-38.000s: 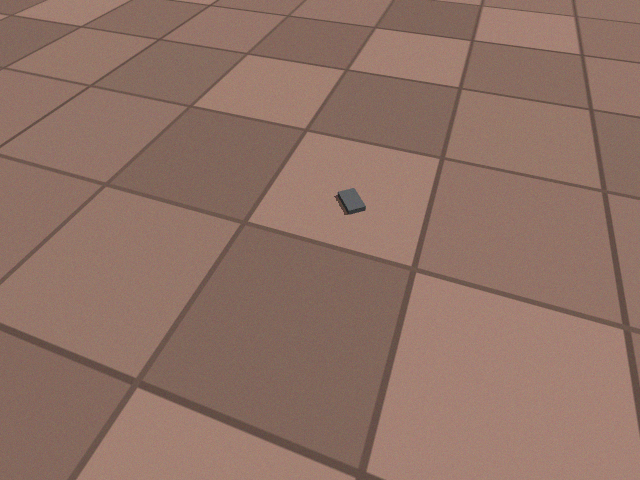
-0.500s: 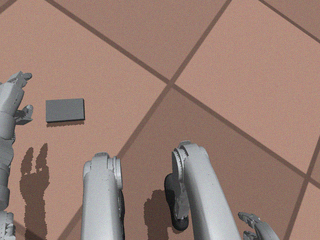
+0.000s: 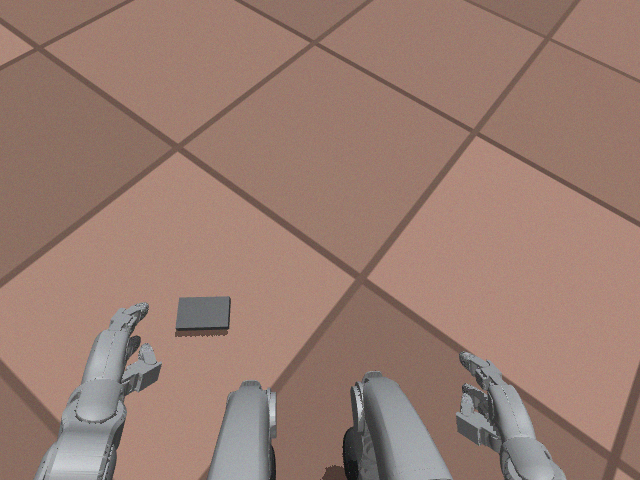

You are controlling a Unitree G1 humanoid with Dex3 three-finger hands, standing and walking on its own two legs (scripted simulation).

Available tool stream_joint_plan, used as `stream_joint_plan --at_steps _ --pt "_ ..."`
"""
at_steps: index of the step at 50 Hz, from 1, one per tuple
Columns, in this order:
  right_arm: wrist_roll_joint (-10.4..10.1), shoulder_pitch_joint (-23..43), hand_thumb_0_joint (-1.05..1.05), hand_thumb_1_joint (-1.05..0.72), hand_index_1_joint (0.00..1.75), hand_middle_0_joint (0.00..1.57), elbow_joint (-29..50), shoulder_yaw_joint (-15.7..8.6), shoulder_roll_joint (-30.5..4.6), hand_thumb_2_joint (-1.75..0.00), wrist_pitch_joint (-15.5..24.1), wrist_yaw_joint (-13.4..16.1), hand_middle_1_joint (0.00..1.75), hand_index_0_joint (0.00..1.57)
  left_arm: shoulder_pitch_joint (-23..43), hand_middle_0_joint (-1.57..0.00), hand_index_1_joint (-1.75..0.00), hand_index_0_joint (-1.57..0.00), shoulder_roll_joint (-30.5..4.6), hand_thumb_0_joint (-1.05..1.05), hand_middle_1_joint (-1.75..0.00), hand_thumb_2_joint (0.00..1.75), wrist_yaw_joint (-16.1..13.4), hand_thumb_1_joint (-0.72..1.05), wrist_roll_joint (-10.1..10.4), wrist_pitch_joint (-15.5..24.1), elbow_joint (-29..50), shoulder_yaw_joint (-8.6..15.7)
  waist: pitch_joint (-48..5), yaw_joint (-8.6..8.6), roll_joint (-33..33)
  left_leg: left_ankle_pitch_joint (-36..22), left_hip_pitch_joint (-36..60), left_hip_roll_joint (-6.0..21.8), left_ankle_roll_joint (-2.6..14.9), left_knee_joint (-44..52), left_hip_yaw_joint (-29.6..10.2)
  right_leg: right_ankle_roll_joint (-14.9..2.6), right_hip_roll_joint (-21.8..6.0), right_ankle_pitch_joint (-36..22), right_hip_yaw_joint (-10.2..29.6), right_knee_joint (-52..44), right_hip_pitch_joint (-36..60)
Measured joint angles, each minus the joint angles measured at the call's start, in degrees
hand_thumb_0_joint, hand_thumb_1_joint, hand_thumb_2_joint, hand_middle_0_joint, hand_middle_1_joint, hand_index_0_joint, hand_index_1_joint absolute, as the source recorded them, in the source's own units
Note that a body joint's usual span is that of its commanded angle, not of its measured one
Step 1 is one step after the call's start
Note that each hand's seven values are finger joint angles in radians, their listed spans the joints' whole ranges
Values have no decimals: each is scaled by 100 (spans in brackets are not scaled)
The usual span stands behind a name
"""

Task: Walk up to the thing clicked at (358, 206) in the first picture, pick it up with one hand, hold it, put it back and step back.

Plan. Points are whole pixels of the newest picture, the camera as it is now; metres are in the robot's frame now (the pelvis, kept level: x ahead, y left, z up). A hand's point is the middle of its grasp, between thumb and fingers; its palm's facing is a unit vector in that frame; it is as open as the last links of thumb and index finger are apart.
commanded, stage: home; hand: left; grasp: from above
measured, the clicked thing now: (204, 313) +0.51 +0.25 -0.58
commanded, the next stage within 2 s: none
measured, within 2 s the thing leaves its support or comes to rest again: neither
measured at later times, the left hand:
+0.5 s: hand (119, 404) +0.22 +0.18 +0.08, palm faces +0.08 -0.98 -0.20, open 7.4 cm
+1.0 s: hand (123, 409) +0.21 +0.18 +0.08, palm faces +0.08 -0.98 -0.19, open 7.4 cm
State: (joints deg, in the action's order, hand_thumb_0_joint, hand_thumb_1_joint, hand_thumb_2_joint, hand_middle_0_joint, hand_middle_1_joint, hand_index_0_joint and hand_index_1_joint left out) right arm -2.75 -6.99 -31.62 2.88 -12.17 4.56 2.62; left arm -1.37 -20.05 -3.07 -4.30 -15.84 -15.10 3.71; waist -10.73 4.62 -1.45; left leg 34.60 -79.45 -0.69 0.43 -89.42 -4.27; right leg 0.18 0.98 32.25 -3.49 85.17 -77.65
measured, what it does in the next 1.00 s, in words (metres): rises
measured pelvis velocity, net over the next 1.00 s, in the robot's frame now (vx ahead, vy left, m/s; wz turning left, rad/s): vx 0.06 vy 0.00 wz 0.04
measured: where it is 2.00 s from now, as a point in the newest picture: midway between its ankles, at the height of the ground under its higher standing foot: outside the picture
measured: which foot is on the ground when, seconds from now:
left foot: down 0.00-1.00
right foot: down 0.00-1.00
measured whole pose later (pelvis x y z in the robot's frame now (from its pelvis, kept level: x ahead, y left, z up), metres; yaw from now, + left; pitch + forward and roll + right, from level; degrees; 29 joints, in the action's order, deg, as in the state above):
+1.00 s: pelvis +0.06 +0.00 +0.12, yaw +2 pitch +10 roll -3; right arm -0.4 -17.2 -30.8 2.7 -12.6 13.3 10.1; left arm -28.4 -12.8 -0.9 3.1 -25.2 6.8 1.5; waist -9.1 2.5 -2.4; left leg 28.2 -39.0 -0.3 0.3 -57.6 -4.3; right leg -0.1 1.1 26.1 -3.0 53.4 -37.1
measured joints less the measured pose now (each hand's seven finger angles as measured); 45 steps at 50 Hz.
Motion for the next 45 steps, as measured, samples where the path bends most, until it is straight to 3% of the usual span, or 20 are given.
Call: stream_joint_plan --at_steps 7,14,25,34,45 --pt "-27 -515 1 -91 30 20 -59 75 13 -90 175 343 30 20 -896 -20 -30 -20 379 2 -30 90 -83 90 613 -438 630 50 0 5 -21 -219 1353 40 -13 1163 -9 -24 31 -223 10 -1173 1358" --pt "31 -930 2 -91 30 20 24 39 -11 -90 365 629 30 20 -1725 -20 -30 -20 591 2 -30 90 -60 90 856 -719 1315 10 4 40 -76 -422 2608 68 -12 2171 -8 -25 52 -441 26 -2213 2632" --pt "122 -1129 2 -91 30 20 252 -23 -19 -90 628 785 30 20 -2832 -20 -30 -20 739 1 -30 90 90 90 831 -975 2275 -206 -99 -109 -208 -605 3828 56 20 3089 32 -2 30 -625 77 -3135 3855" --pt "216 -914 2 -90 30 20 252 11 0 -90 864 770 30 20 -2755 -20 -30 -20 742 1 -30 90 248 91 749 -992 2153 -213 67 -237 -122 -642 4016 18 0 3167 3 -15 -9 -613 48 -3158 4036" --pt "240 -960 2 -90 30 20 121 -9 -37 -90 905 751 30 20 -2719 -20 -30 -20 726 2 -30 90 236 91 724 -933 2212 -231 157 -228 -81 -647 4039 31 -17 3179 -11 -32 4 -617 35 -3168 4059"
